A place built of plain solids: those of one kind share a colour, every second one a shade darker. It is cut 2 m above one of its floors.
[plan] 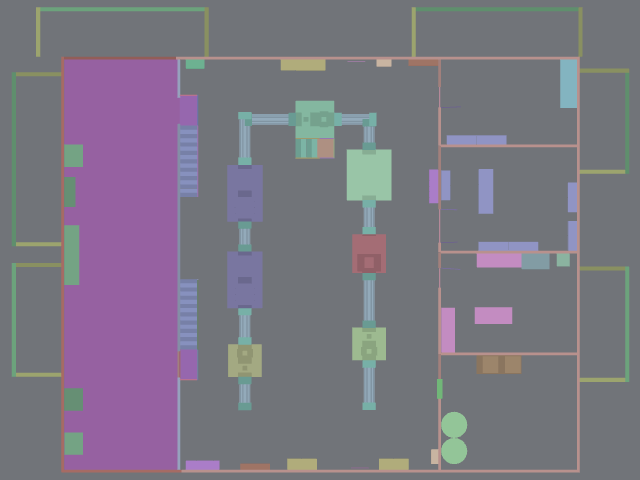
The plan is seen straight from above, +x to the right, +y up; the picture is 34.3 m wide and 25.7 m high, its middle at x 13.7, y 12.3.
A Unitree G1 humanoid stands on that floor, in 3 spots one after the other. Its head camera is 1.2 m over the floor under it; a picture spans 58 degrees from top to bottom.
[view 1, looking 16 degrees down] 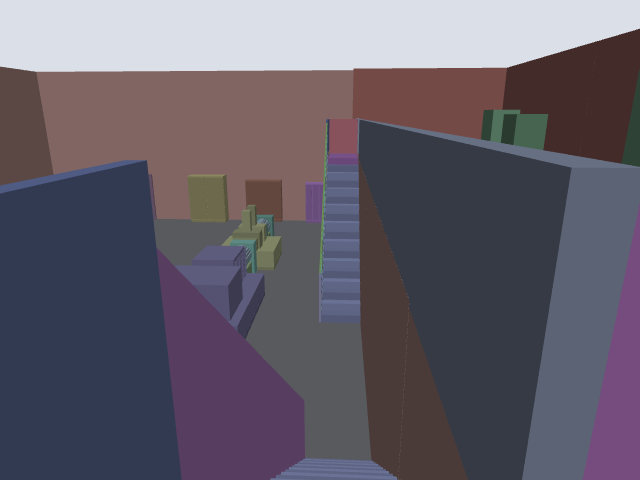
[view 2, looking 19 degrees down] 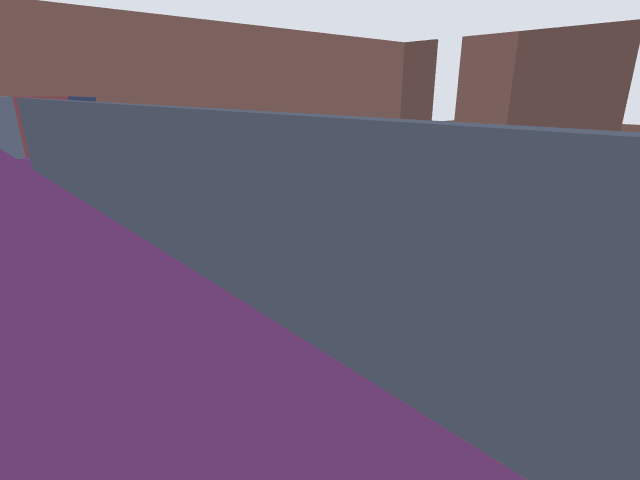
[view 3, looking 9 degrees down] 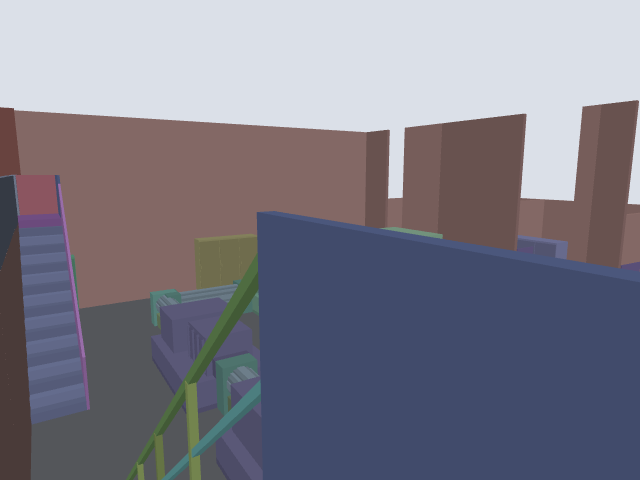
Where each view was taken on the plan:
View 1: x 6.67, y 19.43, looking -87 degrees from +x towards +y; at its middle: ground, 16.90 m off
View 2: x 4.84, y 10.14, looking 48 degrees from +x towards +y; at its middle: mezz_parapet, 1.94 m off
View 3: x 6.67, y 5.44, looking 57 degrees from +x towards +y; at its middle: mezz_cheek_landing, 0.85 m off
